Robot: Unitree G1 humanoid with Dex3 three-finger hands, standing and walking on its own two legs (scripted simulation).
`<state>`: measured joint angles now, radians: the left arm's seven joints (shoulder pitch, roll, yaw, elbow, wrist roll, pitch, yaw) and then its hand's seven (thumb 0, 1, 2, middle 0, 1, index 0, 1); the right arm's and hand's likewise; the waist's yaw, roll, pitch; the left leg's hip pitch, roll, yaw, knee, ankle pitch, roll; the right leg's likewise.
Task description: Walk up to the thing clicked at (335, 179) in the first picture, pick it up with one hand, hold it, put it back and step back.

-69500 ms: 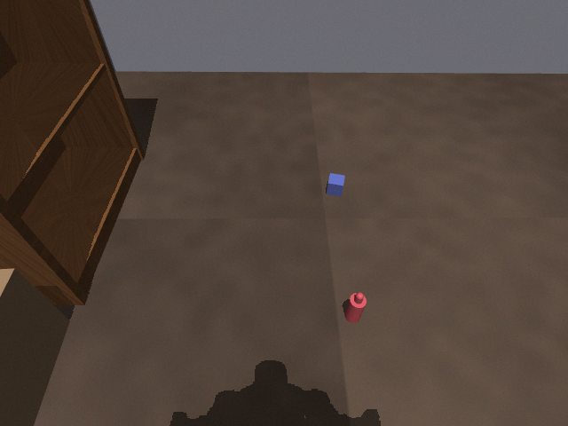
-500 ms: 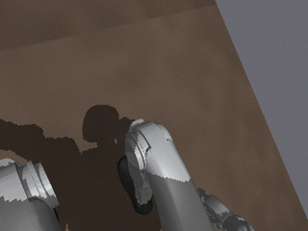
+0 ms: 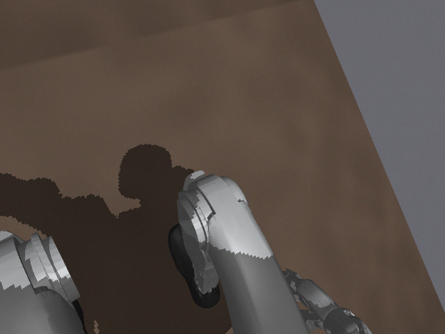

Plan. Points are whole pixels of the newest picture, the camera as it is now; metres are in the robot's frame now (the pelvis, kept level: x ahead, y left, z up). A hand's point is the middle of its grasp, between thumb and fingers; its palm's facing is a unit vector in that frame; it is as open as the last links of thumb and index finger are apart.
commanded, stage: close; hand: left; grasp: from above
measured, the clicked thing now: out of the picture +0.47 +0.34 -0.27
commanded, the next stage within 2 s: settle in 1.44 s
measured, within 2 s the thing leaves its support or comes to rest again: leaves its support in 1.80 s
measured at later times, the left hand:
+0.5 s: hand out of the picture +0.45 +0.33 -0.24, palm faces -0.46 -0.08 -0.88, open 12.4 cm
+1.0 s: hand out of the picture +0.45 +0.34 -0.24, palm faces -0.49 -0.09 -0.87, open 10.8 cm
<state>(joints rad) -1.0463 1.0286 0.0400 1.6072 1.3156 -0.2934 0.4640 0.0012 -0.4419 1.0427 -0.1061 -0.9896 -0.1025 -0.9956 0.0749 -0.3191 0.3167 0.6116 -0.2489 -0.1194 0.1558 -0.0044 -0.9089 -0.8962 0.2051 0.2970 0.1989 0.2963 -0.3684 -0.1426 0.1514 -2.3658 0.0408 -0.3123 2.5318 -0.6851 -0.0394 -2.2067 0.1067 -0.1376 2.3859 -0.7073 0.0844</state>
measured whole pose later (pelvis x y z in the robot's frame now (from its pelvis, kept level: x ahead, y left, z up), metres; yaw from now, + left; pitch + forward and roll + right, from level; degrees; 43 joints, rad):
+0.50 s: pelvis +0.00 +0.00 +0.00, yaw -1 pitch +27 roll -15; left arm -1.07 1.05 0.01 1.62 1.36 -0.32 0.52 0.00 -0.28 1.01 -0.19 -1.02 -0.20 -1.01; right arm 0.07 -0.31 0.34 0.62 -0.27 -0.12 0.15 -0.01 -0.90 -0.89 0.20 0.30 0.20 0.30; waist -0.37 -0.17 0.16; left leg -2.37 0.04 -0.32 2.54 -0.68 -0.03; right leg -2.20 0.11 -0.15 2.39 -0.71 0.08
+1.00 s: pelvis +0.00 +0.00 +0.00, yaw -1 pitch +28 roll -15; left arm -1.06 1.07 0.03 1.59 1.33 -0.33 0.45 0.00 -0.08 0.90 -0.34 -0.95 -0.37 -0.92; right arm 0.08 -0.32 0.34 0.61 -0.26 -0.10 0.14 0.00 -0.91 -0.89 0.21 0.30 0.20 0.30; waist -0.37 -0.16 0.16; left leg -2.37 0.04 -0.32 2.54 -0.69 -0.04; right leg -2.20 0.10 -0.15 2.38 -0.71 0.08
